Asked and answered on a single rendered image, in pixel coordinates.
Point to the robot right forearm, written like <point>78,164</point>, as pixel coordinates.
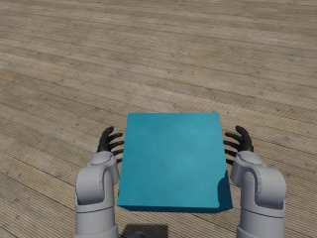
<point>263,195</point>

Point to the robot right hand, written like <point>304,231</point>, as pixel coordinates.
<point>244,140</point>

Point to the robot left forearm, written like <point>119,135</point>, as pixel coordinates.
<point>94,198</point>

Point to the carton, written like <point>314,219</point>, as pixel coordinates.
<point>174,162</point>

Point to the robot left hand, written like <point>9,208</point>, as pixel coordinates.
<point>105,146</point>

